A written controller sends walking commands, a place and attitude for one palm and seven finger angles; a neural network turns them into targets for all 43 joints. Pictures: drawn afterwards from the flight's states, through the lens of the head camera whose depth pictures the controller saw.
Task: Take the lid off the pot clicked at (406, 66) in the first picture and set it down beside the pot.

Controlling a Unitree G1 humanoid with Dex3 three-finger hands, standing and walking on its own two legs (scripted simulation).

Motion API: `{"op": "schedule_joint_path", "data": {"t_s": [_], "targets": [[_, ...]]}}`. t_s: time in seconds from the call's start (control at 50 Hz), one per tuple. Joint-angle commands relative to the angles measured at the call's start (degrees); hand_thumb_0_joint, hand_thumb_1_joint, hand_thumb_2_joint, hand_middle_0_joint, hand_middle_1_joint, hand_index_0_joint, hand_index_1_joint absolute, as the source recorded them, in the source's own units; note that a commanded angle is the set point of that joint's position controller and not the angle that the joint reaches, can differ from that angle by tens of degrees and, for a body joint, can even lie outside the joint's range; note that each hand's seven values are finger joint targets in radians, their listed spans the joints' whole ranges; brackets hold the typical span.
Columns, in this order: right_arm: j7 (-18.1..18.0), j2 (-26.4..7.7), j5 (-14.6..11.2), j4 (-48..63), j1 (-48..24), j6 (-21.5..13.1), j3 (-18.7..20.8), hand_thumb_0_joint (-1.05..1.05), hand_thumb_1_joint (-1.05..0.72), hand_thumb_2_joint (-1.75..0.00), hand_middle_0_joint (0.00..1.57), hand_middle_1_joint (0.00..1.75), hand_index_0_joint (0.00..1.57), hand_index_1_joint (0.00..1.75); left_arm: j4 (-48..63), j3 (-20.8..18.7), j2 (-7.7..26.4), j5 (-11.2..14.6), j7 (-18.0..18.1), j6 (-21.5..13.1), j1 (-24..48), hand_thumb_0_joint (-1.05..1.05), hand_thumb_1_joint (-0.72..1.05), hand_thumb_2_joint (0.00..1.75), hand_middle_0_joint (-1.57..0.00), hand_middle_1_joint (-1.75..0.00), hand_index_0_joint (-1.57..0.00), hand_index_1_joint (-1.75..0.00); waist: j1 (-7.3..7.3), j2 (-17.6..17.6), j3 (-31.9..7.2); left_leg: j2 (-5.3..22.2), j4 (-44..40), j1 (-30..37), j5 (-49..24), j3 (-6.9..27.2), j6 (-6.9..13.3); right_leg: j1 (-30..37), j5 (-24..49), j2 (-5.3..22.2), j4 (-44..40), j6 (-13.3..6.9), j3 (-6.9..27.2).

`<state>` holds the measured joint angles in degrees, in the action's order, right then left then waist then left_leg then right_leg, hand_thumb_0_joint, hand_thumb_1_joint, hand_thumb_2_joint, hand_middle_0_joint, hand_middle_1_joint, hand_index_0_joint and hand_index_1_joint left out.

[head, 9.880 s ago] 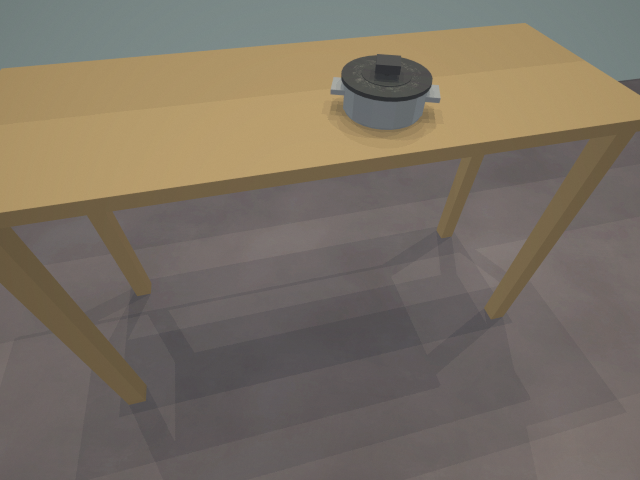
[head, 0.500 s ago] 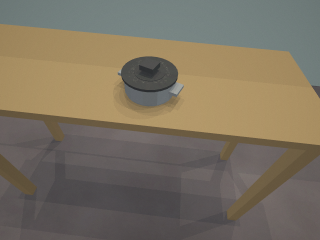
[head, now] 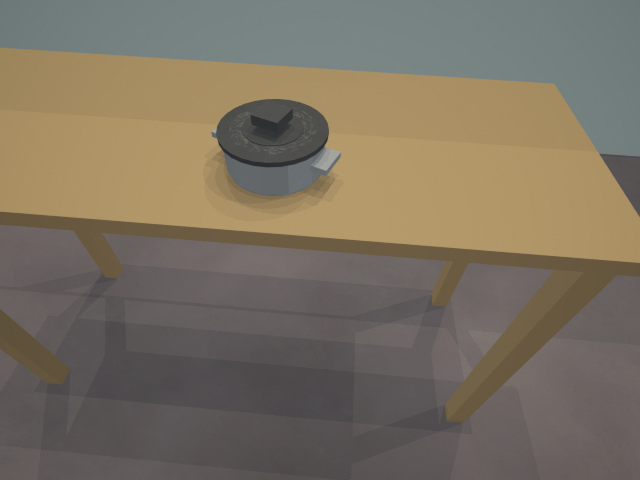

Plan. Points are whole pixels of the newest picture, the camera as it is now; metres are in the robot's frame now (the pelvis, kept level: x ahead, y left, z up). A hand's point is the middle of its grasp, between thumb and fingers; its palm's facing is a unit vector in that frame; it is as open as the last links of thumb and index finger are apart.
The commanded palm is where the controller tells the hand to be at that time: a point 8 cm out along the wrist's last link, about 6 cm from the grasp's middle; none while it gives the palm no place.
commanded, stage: come to a stop and stand still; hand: left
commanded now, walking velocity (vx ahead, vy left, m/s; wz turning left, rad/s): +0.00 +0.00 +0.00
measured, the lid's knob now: (272, 116) +0.58 +0.10 +0.15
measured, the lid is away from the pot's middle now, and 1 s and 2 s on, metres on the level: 0.00 0.00 0.00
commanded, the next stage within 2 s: look again from close up in 0.10 s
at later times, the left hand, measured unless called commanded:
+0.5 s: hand out of the picture +0.03 +0.21 -0.19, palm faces +0.03 -0.98 -0.20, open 7.3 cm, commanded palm none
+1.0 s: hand out of the picture -0.04 +0.24 -0.19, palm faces +0.03 -0.98 -0.19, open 7.3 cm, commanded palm none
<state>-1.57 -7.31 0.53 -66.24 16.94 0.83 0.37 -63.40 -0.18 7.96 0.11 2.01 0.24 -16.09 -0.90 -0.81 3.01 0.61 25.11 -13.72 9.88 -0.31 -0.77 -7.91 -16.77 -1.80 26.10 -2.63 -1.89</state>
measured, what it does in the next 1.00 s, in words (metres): shifts its weight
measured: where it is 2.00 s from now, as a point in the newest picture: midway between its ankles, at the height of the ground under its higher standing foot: outside the picture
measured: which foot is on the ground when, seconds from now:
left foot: down 0.00-1.00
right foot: down 0.00-1.00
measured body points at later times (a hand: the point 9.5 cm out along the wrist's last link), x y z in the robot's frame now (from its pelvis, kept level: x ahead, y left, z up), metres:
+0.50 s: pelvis +0.01 +0.04 -0.01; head +0.00 +0.05 +0.44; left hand +0.03 +0.26 -0.17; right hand +0.06 -0.20 -0.15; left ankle +0.04 +0.13 -0.74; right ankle -0.03 -0.09 -0.74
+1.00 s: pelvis -0.02 +0.06 +0.00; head -0.01 +0.08 +0.44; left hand -0.04 +0.29 -0.17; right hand +0.02 -0.18 -0.15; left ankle +0.04 +0.13 -0.74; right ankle -0.03 -0.09 -0.74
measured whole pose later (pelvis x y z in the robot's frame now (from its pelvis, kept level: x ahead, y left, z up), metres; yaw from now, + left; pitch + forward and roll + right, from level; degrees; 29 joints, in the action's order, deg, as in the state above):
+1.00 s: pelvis -0.02 +0.06 +0.00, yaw +0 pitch -1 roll -1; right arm -0.8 -9.2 0.3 -58.8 14.2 0.3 0.7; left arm -59.2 0.0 11.1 -1.0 2.2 0.5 -21.0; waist 0.6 -1.8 1.5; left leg -2.7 28.5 -17.6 10.0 -1.5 4.0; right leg -11.0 -15.7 1.6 27.8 1.9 -0.6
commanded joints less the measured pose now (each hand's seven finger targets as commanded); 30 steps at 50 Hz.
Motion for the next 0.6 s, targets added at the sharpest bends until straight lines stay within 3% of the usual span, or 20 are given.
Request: {"op": "schedule_joint_path", "data": {"t_s": [0.0,0.16,0.18,0.2,0.22,0.24,0.28,0.34,0.4,0.48,0.5,0.58], "targets": [[-0.51,-4.17,0.01,1.61,1.9,-1.02,0.57,0.0,-0.9,-0.9,0.2,0.3,0.2,0.3,1.69,-1.39,5.89,-0.15,0.42,-0.92,-3.81,0.0,0.9,0.9,-0.2,-0.3,-0.2,-0.3,0.98,1.46,2.17,3.39,-2.66,2.93,-1.05,4.33,1.35,-6.7,1.15,7.61,-8.48,-0.51,7.58],[-0.58,-4.01,-0.09,1.24,2.18,-1.32,0.69,0.0,-0.9,-0.9,0.2,0.3,0.2,0.3,1.39,-1.26,5.04,-0.21,0.59,-1.13,-4.32,0.0,0.9,0.9,-0.2,-0.3,-0.2,-0.3,0.87,0.57,1.23,3.81,-2.35,3.49,-4.3,4.48,1.41,-5.65,5.19,7.54,-7.3,-0.16,6.87],[-0.12,-5.79,-0.33,5.65,-4.37,-2.61,0.58,0.0,-0.9,-0.9,0.2,0.3,0.2,0.3,-0.29,-1.02,5.9,-1.6,2.46,-3.26,-10.42,0.0,0.9,0.9,-0.2,-0.3,-0.2,-0.3,3.9,-1.39,-0.69,3.53,11.17,-0.42,-4.74,1.92,0.65,-2.75,34.75,11.26,-7.7,2.73,12.5],[-0.06,-4.14,-0.36,7.85,-1.56,-2.04,0.79,0.0,-0.9,-0.9,0.2,0.3,0.2,0.3,1.63,-1.61,9.36,-0.9,2.51,-3.07,-7.08,0.0,0.9,0.9,-0.2,-0.3,-0.2,-0.3,0.78,2.08,-5.47,1.66,9.3,-3.14,-0.15,0.63,-0.66,4.96,46.81,14.87,-2.66,-0.9,12.71],[-0.31,-2.57,0.08,7.55,-0.66,-2.24,0.71,0.0,-0.9,-0.9,0.2,0.3,0.2,0.3,2.71,-1.52,9.02,-0.36,2.29,-3.27,-6.78,0.0,0.9,0.9,-0.2,-0.3,-0.2,-0.3,0.92,0.64,-8.76,1.44,6.9,-2.06,1.96,0.93,0.26,6.38,44.62,14.55,-0.48,-2.08,11.24],[-0.34,-3.55,-0.02,7.56,-0.24,-2.35,0.94,0.0,-0.9,-0.9,0.2,0.3,0.2,0.3,3.33,-1.38,7.99,-0.39,2.35,-3.34,-6.25,0.0,0.9,0.9,-0.2,-0.3,-0.2,-0.3,0.57,-2.3,-9.48,1.52,7.28,-1.62,-0.37,1.14,0.68,5.47,39.68,12.86,-0.14,-2.41,9.95],[-0.24,-4.44,-0.2,7.67,0.23,-1.98,1.21,0.0,-0.9,-0.9,0.2,0.3,0.2,0.3,4.44,-1.24,6.98,-0.65,2.13,-3.0,-4.96,0.0,0.9,0.9,-0.2,-0.3,-0.2,-0.3,0.11,-6.45,-5.36,2.01,7.14,-1.25,-1.34,1.49,1.25,0.68,28.82,10.94,-1.84,-2.03,8.69],[-0.13,-5.39,0.01,8.2,0.43,-1.93,1.31,0.0,-0.9,-0.9,0.2,0.3,0.2,0.3,5.33,-1.24,6.55,-1.02,1.79,-2.12,-4.37,0.0,0.9,0.9,-0.2,-0.3,-0.2,-0.3,0.07,-1.72,0.9,3.13,5.05,-0.63,-5.14,3.31,1.84,-6.19,15.29,8.29,-1.79,-1.32,6.7],[-0.18,-6.56,0.12,8.99,0.27,-2.11,1.38,0.0,-0.9,-0.9,0.2,0.3,0.2,0.3,5.85,-1.44,6.56,-1.27,1.62,-1.34,-5.37,0.0,0.9,0.9,-0.2,-0.3,-0.2,-0.3,0.96,3.96,2.18,4.62,2.51,-1.67,-5.48,6.01,3.15,-6.64,6.11,5.95,-0.52,-0.85,4.99],[-0.18,-7.98,0.11,10.44,-1.33,-2.08,1.48,0.0,-0.9,-0.9,0.2,0.3,0.2,0.3,6.68,-1.3,6.87,-1.27,1.37,-0.95,-5.95,0.0,0.9,0.9,-0.2,-0.3,-0.2,-0.3,1.16,3.19,1.7,4.91,0.62,-2.62,-2.64,7.29,3.92,-6.41,3.52,5.24,-0.41,-0.23,4.64],[-0.22,-8.13,0.17,10.83,-1.18,-2.08,1.49,0.0,-0.9,-0.9,0.2,0.3,0.2,0.3,7.1,-1.42,7.21,-1.31,1.29,-0.77,-5.6,0.0,0.9,0.9,-0.2,-0.3,-0.2,-0.3,1.3,3.1,0.07,5.28,-0.05,-1.62,-1.73,7.9,4.08,-5.88,2.81,4.95,0.15,-0.13,3.76],[-0.03,-9.24,0.13,11.69,-2.48,-1.96,1.6,0.0,-0.9,-0.9,0.2,0.3,0.2,0.3,7.86,-1.27,7.37,-1.35,1.04,-0.59,-5.65,0.0,0.9,0.9,-0.2,-0.3,-0.2,-0.3,1.39,3.39,0.67,5.54,-2.5,-3.18,2.7,9.19,4.42,-6.13,1.76,4.82,-0.07,0.57,3.54]]}}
